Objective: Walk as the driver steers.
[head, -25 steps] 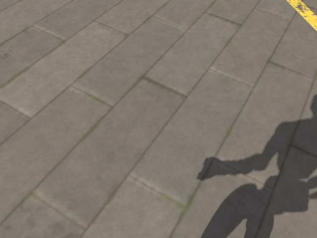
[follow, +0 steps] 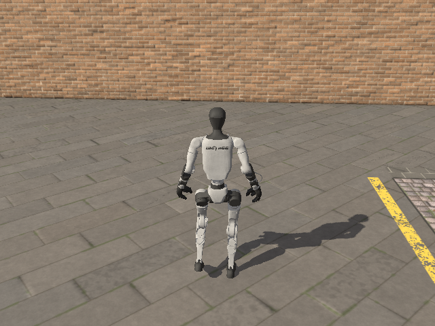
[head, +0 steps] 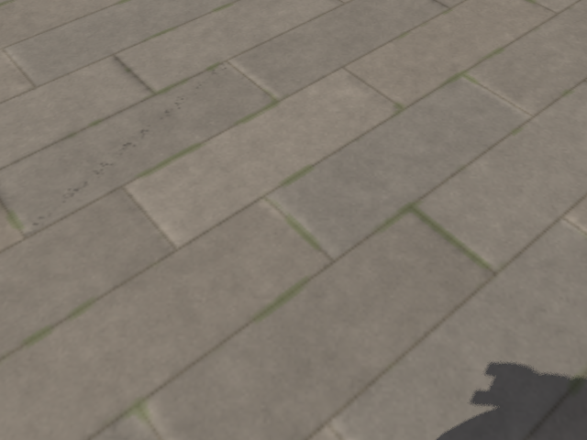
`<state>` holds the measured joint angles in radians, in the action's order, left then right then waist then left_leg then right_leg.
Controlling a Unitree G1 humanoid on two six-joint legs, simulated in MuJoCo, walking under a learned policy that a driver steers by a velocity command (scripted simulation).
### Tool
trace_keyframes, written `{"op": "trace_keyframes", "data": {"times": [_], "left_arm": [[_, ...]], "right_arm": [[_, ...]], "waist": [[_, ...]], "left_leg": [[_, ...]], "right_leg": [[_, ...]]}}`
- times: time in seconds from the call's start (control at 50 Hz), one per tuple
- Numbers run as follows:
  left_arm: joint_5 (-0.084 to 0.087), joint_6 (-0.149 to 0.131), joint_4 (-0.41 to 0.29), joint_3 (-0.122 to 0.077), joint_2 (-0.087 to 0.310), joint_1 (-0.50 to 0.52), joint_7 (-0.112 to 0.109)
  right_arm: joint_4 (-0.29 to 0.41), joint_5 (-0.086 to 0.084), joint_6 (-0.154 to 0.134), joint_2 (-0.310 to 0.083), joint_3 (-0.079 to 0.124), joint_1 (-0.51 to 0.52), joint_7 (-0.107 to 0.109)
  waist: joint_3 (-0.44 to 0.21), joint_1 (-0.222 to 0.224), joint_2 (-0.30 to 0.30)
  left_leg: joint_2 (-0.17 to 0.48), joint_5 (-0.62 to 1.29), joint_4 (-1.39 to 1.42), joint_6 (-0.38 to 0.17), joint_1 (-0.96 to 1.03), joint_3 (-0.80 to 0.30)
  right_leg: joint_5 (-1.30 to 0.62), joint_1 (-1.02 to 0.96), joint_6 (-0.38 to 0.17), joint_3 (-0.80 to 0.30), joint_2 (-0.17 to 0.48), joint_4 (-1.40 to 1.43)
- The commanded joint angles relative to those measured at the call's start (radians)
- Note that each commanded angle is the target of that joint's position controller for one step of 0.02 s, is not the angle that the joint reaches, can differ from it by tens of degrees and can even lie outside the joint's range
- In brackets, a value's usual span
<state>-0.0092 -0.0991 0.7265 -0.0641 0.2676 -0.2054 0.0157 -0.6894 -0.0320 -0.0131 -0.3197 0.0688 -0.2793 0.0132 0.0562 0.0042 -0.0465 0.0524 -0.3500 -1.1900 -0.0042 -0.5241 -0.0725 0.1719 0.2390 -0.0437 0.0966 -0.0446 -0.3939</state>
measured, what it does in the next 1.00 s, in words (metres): walks ahead: left foot, then right foot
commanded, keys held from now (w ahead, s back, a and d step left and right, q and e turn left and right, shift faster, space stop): w+q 0.06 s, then w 0.26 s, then w+e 0.68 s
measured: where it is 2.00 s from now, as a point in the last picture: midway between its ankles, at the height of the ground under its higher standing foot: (324, 238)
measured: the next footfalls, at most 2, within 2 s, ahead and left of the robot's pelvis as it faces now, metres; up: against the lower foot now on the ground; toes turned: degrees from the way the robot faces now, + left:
left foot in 0.32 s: +0.33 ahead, +0.18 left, +0.00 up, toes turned +9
right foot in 0.84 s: +0.65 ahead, -0.05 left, +0.00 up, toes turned -8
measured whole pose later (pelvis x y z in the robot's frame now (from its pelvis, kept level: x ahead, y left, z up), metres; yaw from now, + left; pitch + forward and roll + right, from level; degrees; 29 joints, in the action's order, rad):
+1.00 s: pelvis +0.57 +0.03 -0.01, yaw -11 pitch +1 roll +0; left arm 0.01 -0.05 0.71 -0.06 0.30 -0.24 0.04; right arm -0.73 0.00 -0.11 -0.29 0.05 -0.21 0.00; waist 0.06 0.01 -0.01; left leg 0.05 -0.38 -1.19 0.00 -0.44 -0.05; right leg 0.18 0.34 -0.11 -0.01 -0.10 -0.50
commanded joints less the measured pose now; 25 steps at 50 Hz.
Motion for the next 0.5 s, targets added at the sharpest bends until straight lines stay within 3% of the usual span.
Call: {"op": "trace_keyframes", "data": {"times": [0.02, 0.12, 0.18, 0.22, 0.26, 0.28, 0.3, 0.32, 0.34, 0.36, 0.38, 0.4, 0.42, 0.44, 0.5], "left_arm": [[0.009, -0.027, -0.032, -0.032, 0.118, 0.022, -0.004], [0.011, -0.017, 0.008, -0.039, 0.160, -0.009, -0.004], [0.027, -0.003, 0.040, -0.044, 0.193, -0.074, -0.001], [0.040, 0.010, 0.064, -0.048, 0.215, -0.111, -0.001], [0.049, 0.026, 0.081, -0.051, 0.236, -0.123, -0.004], [0.050, 0.033, 0.086, -0.051, 0.248, -0.117, -0.008], [0.050, 0.041, 0.089, -0.044, 0.242, -0.106, -0.012], [0.035, 0.039, 0.081, -0.026, 0.205, -0.115, -0.019], [0.007, 0.024, 0.034, 0.017, 0.087, -0.188, -0.010], [0.026, 0.002, 0.057, 0.021, 0.104, -0.191, -0.003], [0.066, -0.004, 0.032, -0.007, 0.191, -0.099, 0.003], [0.073, -0.006, 0.014, -0.004, 0.177, -0.046, 0.004], [0.053, -0.003, 0.017, -0.004, 0.164, -0.028, -0.001], [0.043, 0.011, 0.026, -0.010, 0.162, -0.046, -0.002], [0.044, 0.051, 0.052, -0.005, 0.110, -0.105, -0.003]], "right_arm": [[0.083, 0.006, 0.002, -0.035, 0.010, -0.006, -0.002], [0.104, 0.012, -0.022, -0.010, -0.008, 0.112, -0.026], [0.136, 0.011, -0.036, -0.002, -0.019, 0.226, -0.045], [0.161, 0.009, -0.039, -0.013, -0.018, 0.274, -0.054], [0.173, 0.016, -0.040, -0.040, -0.007, 0.270, -0.059], [0.163, 0.021, -0.039, -0.064, 0.006, 0.215, -0.058], [0.125, 0.022, -0.037, -0.100, 0.029, 0.079, -0.054], [0.080, 0.019, -0.030, -0.163, 0.059, -0.080, -0.042], [0.067, 0.036, -0.028, -0.279, 0.081, -0.178, -0.026], [0.084, 0.031, -0.034, -0.230, 0.063, -0.188, -0.027], [0.076, 0.035, -0.043, -0.164, 0.040, -0.138, -0.033], [0.067, 0.032, -0.049, -0.133, 0.031, -0.087, -0.034], [0.058, 0.031, -0.055, -0.096, 0.021, -0.029, -0.036], [0.060, 0.035, -0.063, -0.064, 0.012, 0.015, -0.038], [0.039, 0.044, -0.095, -0.058, 0.017, 0.057, -0.035]], "waist": [[-0.022, -0.010, 0.116], [-0.002, 0.028, 0.080], [0.027, 0.070, 0.072], [0.042, 0.075, 0.082], [0.020, 0.047, 0.104], [-0.027, 0.004, 0.123], [-0.108, -0.079, 0.120], [-0.206, -0.148, 0.101], [-0.356, -0.122, -0.125], [-0.502, -0.131, -0.138], [-0.352, -0.142, -0.067], [-0.226, -0.112, -0.058], [-0.155, -0.074, -0.023], [-0.116, -0.038, -0.045], [-0.081, 0.011, -0.041]], "left_leg": [[0.086, 0.059, 0.055, 0.009, -0.140, -0.045], [0.067, 0.313, 0.343, 0.005, -0.120, -0.006], [0.037, 0.353, 0.501, -0.010, -0.085, 0.049], [0.025, 0.303, 0.566, -0.029, -0.095, 0.060], [-0.008, 0.211, 0.613, -0.058, -0.048, 0.090], [-0.041, 0.187, 0.638, -0.078, 0.052, 0.116], [-0.079, 0.235, 0.691, -0.107, 0.256, 0.143], [-0.055, 0.275, 0.665, -0.135, 0.530, 0.085], [0.240, 0.188, 0.677, -0.282, 0.926, -0.381], [0.371, 0.145, 0.828, -0.365, 0.963, -0.699], [0.333, 0.160, 0.845, -0.308, 0.854, -0.529], [0.287, 0.224, 0.857, -0.270, 0.710, -0.363], [0.241, 0.269, 0.886, -0.239, 0.585, -0.262], [0.208, 0.307, 0.927, -0.220, 0.490, -0.185], [0.195, 0.361, 1.026, -0.224, 0.370, -0.065]], "right_leg": [[-0.100, -0.081, -0.178, -0.245, 0.315, 0.256], [-0.222, -0.116, -0.155, -0.068, 0.268, 0.268], [-0.218, -0.162, -0.144, -0.029, 0.278, 0.267], [-0.255, -0.236, -0.138, -0.035, 0.312, 0.248], [-0.438, -0.306, -0.122, -0.024, 0.334, 0.175], [-0.608, -0.317, -0.105, -0.004, 0.328, 0.087], [-0.723, -0.275, -0.076, 0.042, 0.296, -0.081], [-0.618, -0.115, -0.036, 0.072, 0.253, -0.302], [-0.045, 0.301, 0.034, 0.068, 0.119, -0.712], [0.421, 0.419, 0.039, -0.138, 0.033, -0.903], [0.377, 0.506, 0.028, -0.191, 0.086, -0.952], [0.298, 0.518, 0.020, -0.173, 0.131, -0.905], [0.228, 0.490, 0.024, -0.166, 0.166, -0.838], [0.166, 0.431, 0.031, -0.175, 0.191, -0.794], [0.062, 0.360, 0.062, -0.185, 0.193, -0.764]]}}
